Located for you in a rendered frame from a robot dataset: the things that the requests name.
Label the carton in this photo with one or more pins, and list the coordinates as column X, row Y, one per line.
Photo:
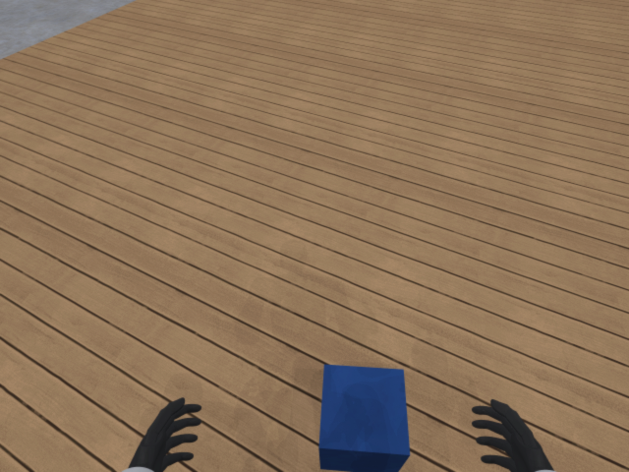
column 363, row 422

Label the robot right hand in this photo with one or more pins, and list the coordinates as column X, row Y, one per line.
column 526, row 453

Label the robot left hand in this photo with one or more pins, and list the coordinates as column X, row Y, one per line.
column 152, row 451

